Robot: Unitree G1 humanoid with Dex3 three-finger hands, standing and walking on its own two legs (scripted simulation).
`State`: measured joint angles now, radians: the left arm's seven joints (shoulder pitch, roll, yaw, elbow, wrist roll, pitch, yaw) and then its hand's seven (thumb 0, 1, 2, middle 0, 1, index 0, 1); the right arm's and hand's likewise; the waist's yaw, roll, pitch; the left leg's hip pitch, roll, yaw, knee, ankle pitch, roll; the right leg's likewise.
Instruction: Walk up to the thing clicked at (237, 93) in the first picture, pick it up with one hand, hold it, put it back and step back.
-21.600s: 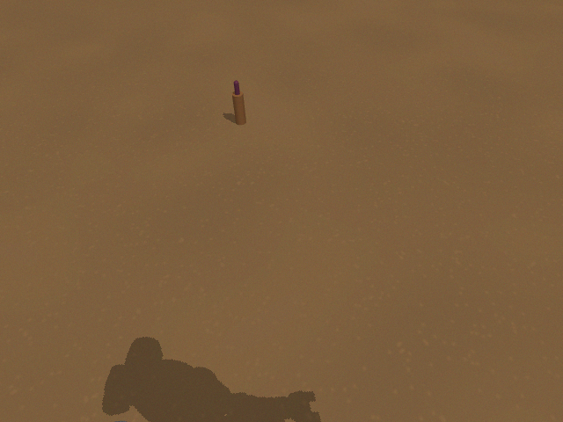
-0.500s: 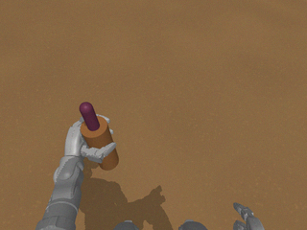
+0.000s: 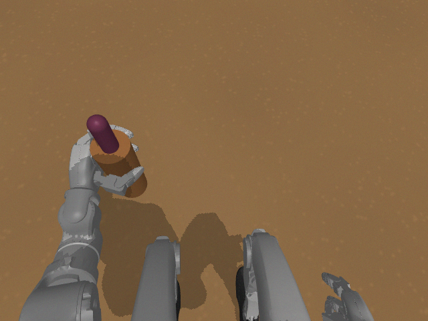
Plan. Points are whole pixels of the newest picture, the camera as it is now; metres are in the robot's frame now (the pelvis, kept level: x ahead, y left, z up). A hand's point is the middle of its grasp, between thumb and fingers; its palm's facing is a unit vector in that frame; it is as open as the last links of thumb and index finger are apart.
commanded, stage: crouch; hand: left
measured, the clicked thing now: (118, 160) +0.40 +0.18 -0.03
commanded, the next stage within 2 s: lower in 1.06 s
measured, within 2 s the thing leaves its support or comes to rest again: neither
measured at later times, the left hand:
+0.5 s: hand (137, 181) +0.42 +0.18 -0.20, palm faces +0.03 -1.00 -0.03, open 9.2 cm
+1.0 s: hand (141, 185) +0.43 +0.19 -0.28, palm faces +0.02 -1.00 -0.02, open 9.2 cm
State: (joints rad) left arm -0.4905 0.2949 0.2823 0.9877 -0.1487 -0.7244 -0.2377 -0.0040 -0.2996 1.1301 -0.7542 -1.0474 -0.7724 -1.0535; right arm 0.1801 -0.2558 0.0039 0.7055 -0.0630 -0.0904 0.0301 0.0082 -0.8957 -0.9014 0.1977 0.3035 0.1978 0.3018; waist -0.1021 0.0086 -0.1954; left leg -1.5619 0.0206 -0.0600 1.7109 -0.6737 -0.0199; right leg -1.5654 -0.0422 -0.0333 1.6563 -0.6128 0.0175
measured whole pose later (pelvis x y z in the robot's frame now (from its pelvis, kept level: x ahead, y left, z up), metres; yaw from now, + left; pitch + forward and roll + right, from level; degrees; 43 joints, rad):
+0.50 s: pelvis -0.04 +0.00 -0.16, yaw -1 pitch +32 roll -4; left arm -0.69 0.39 0.39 1.12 -0.07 -0.74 -0.19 0.00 -0.30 1.13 -0.76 -1.04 -0.78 -1.05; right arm 0.13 -0.27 0.04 0.73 -0.10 -0.06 0.08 0.01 -0.91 -0.91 0.20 0.30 0.20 0.30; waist -0.17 0.00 -0.12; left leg -2.08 -0.01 -0.09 2.22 -0.70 -0.02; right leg -2.08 -0.05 -0.02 2.15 -0.62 0.03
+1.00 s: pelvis -0.04 +0.01 -0.21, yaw -4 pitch +29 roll -7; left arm -0.71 0.46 0.41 1.12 -0.06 -0.73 -0.18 0.00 -0.30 1.13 -0.76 -1.04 -0.78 -1.04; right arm 0.09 -0.30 0.11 0.72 -0.14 -0.02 0.10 0.00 -0.91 -0.91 0.20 0.30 0.20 0.30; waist -0.20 -0.03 -0.04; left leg -2.22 -0.02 -0.14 2.41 -0.71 -0.02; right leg -2.19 -0.04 -0.05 2.29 -0.62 0.04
